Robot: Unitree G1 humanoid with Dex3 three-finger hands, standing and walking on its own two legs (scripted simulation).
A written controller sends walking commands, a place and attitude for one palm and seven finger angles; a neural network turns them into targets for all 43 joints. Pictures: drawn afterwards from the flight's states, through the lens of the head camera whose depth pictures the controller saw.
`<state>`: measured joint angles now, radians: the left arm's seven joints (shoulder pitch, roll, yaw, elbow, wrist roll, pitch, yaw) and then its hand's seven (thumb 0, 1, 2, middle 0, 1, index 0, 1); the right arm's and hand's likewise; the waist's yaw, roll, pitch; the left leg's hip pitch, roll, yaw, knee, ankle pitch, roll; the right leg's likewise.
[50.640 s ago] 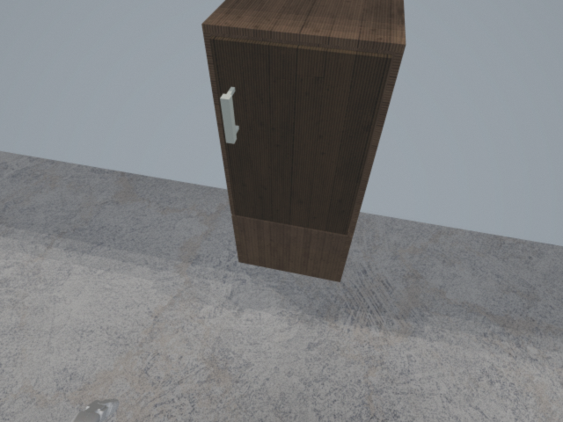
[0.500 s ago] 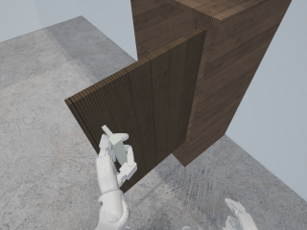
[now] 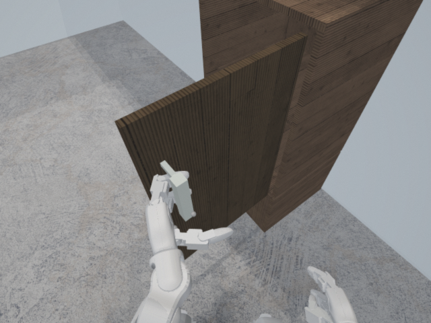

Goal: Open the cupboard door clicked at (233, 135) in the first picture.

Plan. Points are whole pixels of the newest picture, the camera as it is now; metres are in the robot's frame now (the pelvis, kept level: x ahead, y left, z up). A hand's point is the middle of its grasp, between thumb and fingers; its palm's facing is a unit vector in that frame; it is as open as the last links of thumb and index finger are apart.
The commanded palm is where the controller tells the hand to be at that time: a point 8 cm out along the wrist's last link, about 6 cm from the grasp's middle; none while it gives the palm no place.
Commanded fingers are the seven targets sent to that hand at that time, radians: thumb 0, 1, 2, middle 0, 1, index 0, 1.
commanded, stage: open thumb and fingers to let go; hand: left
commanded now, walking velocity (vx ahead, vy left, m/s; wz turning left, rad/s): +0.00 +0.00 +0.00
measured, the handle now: (176, 191) +0.34 +0.09 +0.06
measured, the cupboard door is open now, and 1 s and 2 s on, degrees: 93 94 94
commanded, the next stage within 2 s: slide the hand sideways off the handle in 0.28 s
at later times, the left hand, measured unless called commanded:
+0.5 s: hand (189, 222) +0.29 +0.06 +0.05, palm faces +0.04 -0.99 -0.10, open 15.7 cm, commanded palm +0.26 +0.10 +0.05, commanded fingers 0.00 -0.50 0.30 -0.15 -0.30 -0.15 -0.30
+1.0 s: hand (177, 245) +0.24 +0.08 +0.05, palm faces -0.10 -0.99 -0.03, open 16.3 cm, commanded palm +0.22 +0.14 +0.05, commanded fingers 0.00 -0.50 0.30 -0.15 -0.30 -0.15 -0.30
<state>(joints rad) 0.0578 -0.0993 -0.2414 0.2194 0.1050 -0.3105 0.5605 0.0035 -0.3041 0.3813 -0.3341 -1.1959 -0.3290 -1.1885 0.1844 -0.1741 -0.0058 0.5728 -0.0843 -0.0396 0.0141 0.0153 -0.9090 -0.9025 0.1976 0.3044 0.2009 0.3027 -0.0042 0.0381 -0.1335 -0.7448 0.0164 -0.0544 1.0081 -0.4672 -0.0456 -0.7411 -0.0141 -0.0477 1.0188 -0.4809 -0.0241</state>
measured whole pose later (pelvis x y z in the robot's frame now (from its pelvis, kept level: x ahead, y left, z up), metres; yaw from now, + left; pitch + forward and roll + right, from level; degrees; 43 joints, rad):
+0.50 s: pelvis -0.01 +0.02 -0.01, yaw +0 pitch +11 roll +0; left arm 0.00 -0.01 -0.25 0.21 0.11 -0.31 0.32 -0.01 -0.49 0.30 -0.30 -0.46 -0.22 -0.50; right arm 0.20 -0.19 0.01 0.56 -0.06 -0.03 0.01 0.02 -0.91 -0.90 0.20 0.30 0.20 0.30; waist 0.00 0.04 -0.11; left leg -0.79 0.00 -0.05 1.05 -0.46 -0.02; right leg -0.77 -0.03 -0.04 1.04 -0.47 0.00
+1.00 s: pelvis +0.00 +0.02 -0.01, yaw -1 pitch +12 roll +0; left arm 0.29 0.06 -0.24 -0.08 0.01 -0.29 0.08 -0.01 -0.50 0.30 -0.16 -0.31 -0.16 -0.30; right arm 0.23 -0.21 0.02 0.42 -0.02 -0.04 0.01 0.02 -0.91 -0.90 0.20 0.30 0.20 0.30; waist 0.01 0.04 -0.10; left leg -0.78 0.00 -0.03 1.09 -0.51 -0.01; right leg -0.78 -0.03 -0.02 1.08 -0.51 0.01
